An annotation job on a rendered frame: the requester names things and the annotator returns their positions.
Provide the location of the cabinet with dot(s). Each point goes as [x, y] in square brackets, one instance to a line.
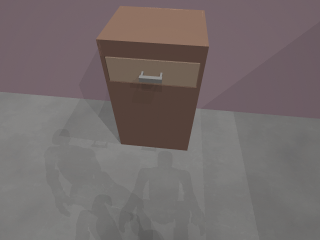
[154, 115]

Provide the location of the handle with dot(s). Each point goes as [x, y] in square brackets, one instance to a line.
[150, 79]

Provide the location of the drawer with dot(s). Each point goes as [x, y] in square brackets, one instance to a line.
[174, 73]

